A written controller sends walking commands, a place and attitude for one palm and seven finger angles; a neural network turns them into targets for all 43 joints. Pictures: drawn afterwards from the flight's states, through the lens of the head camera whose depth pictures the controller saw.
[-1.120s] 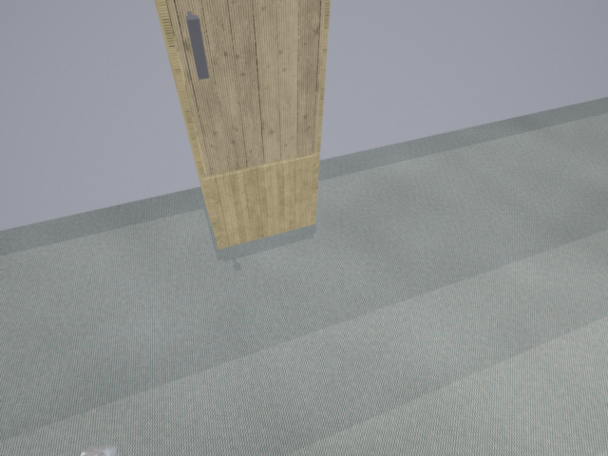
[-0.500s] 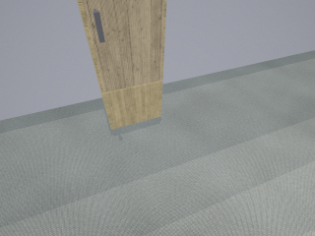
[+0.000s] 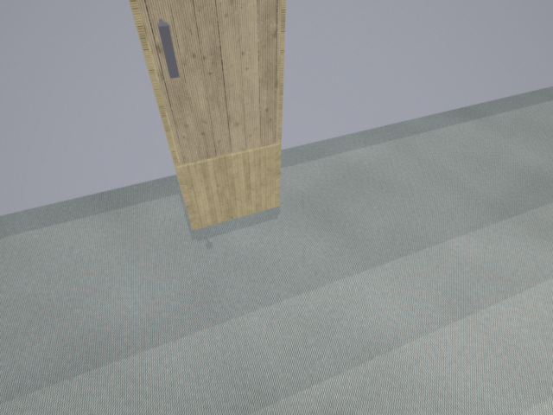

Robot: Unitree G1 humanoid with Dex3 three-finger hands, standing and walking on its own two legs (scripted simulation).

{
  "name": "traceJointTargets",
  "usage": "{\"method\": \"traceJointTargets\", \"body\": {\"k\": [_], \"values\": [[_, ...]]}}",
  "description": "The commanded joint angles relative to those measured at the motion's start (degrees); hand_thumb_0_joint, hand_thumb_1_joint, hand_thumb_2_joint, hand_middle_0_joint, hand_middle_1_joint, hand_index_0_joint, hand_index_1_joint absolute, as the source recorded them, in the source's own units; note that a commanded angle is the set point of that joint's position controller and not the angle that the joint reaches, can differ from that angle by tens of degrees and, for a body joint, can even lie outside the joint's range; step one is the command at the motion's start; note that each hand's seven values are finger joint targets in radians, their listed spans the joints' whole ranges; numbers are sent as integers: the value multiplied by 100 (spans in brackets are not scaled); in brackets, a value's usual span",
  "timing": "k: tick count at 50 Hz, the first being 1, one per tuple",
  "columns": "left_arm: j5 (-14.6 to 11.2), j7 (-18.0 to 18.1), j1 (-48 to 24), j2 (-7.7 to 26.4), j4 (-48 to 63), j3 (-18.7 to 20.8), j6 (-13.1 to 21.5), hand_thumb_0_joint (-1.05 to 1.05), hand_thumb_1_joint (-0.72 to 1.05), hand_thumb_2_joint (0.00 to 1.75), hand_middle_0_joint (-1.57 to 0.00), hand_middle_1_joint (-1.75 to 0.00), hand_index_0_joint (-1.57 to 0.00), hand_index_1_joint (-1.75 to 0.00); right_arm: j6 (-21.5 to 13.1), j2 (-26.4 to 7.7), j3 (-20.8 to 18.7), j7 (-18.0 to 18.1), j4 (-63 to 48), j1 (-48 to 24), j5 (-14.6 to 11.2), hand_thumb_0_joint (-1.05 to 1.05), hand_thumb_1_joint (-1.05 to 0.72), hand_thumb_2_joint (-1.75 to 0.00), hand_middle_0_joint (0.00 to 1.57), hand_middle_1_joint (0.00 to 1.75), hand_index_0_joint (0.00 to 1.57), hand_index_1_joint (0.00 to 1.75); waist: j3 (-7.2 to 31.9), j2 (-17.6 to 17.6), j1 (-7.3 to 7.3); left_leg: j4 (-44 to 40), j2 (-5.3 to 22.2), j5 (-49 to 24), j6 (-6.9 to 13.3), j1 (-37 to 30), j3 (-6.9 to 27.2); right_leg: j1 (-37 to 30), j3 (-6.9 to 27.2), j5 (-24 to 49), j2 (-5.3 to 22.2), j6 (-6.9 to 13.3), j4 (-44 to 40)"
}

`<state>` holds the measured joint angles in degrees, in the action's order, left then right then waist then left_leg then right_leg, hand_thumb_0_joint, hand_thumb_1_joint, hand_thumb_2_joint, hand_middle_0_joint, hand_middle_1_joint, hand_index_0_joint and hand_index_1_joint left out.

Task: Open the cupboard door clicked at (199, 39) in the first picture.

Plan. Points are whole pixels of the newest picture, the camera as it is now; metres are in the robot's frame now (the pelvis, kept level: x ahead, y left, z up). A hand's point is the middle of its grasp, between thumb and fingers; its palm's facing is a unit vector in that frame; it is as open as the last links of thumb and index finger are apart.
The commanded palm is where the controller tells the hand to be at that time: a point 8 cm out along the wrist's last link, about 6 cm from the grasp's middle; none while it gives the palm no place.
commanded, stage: look at it before walking up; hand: left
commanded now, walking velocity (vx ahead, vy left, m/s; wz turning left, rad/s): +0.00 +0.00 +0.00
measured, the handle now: (167, 48) +1.00 +0.37 +0.08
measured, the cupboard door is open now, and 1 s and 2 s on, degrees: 0 0 0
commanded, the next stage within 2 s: walk to a spot facing it in 0.32 s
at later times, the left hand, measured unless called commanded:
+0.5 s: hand out of the picture +0.07 +0.25 -0.16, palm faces -0.02 -0.94 -0.34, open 7.4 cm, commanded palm none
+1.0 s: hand out of the picture +0.10 +0.14 -0.17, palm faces -0.19 -0.97 -0.17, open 7.4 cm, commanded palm none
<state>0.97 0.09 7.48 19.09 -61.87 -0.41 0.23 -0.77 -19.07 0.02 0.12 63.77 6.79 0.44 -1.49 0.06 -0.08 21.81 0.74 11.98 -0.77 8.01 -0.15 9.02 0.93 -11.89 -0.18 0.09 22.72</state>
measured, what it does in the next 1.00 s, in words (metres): walks ahead, turning right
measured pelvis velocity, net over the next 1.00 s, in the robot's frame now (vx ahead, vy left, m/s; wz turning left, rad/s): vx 0.10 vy -0.03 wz -0.28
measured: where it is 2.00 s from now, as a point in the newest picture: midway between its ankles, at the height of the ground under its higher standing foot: (301, 383)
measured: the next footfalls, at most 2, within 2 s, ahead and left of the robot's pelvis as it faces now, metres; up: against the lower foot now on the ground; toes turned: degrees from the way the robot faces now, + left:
left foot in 1.20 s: +0.36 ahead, +0.07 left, +0.00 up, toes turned -18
right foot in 1.66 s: +0.32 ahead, -0.19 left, +0.00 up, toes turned -49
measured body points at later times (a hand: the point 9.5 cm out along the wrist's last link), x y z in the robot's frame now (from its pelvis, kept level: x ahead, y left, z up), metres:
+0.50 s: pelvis +0.00 +0.00 +0.00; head +0.00 +0.00 +0.45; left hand +0.07 +0.30 -0.13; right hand +0.08 -0.29 -0.13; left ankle +0.00 +0.13 -0.74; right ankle +0.01 -0.12 -0.74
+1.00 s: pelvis +0.10 -0.03 +0.00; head +0.12 -0.04 +0.45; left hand +0.11 +0.19 -0.15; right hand +0.11 -0.29 -0.15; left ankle +0.19 +0.10 -0.67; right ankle +0.05 -0.12 -0.74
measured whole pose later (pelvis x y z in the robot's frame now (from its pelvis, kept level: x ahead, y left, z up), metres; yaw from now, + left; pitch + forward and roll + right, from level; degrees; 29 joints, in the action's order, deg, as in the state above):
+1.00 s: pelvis +0.10 -0.03 +0.00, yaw -16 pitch +0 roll +0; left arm 1.8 -0.3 24.3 8.0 -59.8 2.0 2.4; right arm -0.3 -11.6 -3.4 -0.8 57.1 11.0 1.1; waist -1.6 -0.4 -2.0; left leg 59.1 7.0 15.5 -3.6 32.6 -3.6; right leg 8.5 0.8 -15.7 -2.5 2.9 24.2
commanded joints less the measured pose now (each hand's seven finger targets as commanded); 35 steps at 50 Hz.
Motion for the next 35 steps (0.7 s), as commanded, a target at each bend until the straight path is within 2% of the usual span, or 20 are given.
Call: {"method": "traceJointTargets", "body": {"k": [1,10,14,21,23,24,26,28,29,30,31,32,33,34,35], "values": [[-31,68,-202,1202,366,231,139,0,90,90,-20,-30,-20,-30,-117,-1167,-207,54,-355,-280,4,0,-90,-90,20,30,20,30,302,31,10,-365,601,-607,236,-92,501,33,622,620,682,179,-438],[-32,66,-193,1216,345,228,137,0,90,90,-20,-30,-20,-30,-115,-1180,-197,55,-350,-302,0,0,-90,-90,20,30,20,30,286,-33,4,-399,612,-663,229,-111,504,0,603,691,677,171,-454],[-32,69,-172,1226,340,228,151,0,90,90,-20,-30,-20,-30,-114,-1186,-203,58,-349,-258,-8,0,-90,-90,20,30,20,30,435,57,19,-358,620,-818,228,-208,511,-89,611,890,681,178,-438],[-33,67,-163,1222,312,222,144,0,90,90,-20,-30,-20,-30,-110,-1195,-199,59,-325,-313,-2,0,-90,-90,20,30,20,30,281,-26,4,-431,628,-716,227,-182,495,-34,603,796,691,168,-501],[-35,68,156,679,197,122,30,0,90,90,-20,-30,-20,-30,-32,-641,-85,47,-213,-7,41,0,-90,-90,20,30,20,30,264,7,10,-278,607,-119,128,-225,300,151,679,143,612,121,-465],[-18,56,301,563,207,123,-35,0,90,90,-20,-30,-20,-30,11,-505,-82,41,-214,190,54,0,-90,-90,20,30,20,30,243,33,19,-197,606,453,120,-193,239,292,753,-478,546,132,-422],[15,-17,408,579,339,183,-118,0,90,90,-20,-30,-20,-30,62,-588,-162,39,-320,293,82,0,-90,-90,20,30,20,30,-240,68,13,-228,641,1596,172,127,227,834,905,-1538,394,199,-392],[31,-77,485,556,535,261,-142,0,90,90,-20,-30,-20,-30,61,-731,-257,48,-456,419,88,0,-90,-90,20,30,20,30,-546,-166,43,-356,838,2224,305,185,423,1356,875,-1870,167,243,1],[29,-103,538,492,633,288,-127,0,90,90,-20,-30,-20,-30,42,-807,-316,53,-489,550,81,0,-90,-90,20,30,20,30,-471,-418,77,-487,1077,2481,454,-25,683,1638,720,-1857,19,232,440],[30,-133,535,366,733,303,-96,0,90,90,-20,-30,-20,-30,8,-914,-380,65,-523,694,76,0,-90,-90,20,30,20,30,-476,-725,138,-751,1448,2665,662,-165,1053,1896,370,-1608,-199,177,1143],[26,-160,460,211,839,327,-65,0,90,90,-20,-30,-20,-30,-49,-1000,-444,79,-551,805,60,0,-90,-90,20,30,20,30,-411,-1050,181,-968,1930,2354,931,-336,1354,2101,-61,-1344,-200,99,1958],[31,-186,301,128,962,355,-38,0,90,90,-20,-30,-20,-30,-105,-934,-473,82,-583,894,65,0,-90,-90,20,30,20,30,-396,-1046,233,-979,2147,1640,1124,-582,1337,2401,-132,-1615,37,53,2339],[28,-212,205,80,1043,381,-2,0,90,90,-20,-30,-20,-30,-143,-834,-471,88,-598,918,77,0,-90,-90,20,30,20,30,-406,-879,229,-816,2203,951,1159,-571,1111,2355,-119,-1771,249,42,2318],[21,-237,320,7,1029,393,20,0,90,90,-20,-30,-20,-30,-156,-783,-467,92,-625,805,85,0,-90,-90,20,30,20,30,-319,-814,116,-582,2168,483,1071,-526,765,2146,-192,-1748,313,41,2138],[27,-257,599,-120,950,408,33,0,90,90,-20,-30,-20,-30,-158,-723,-464,92,-649,659,98,0,-90,-90,20,30,20,30,-297,-773,-30,-277,2020,186,895,-221,301,1595,-379,-1494,308,48,1826]]}}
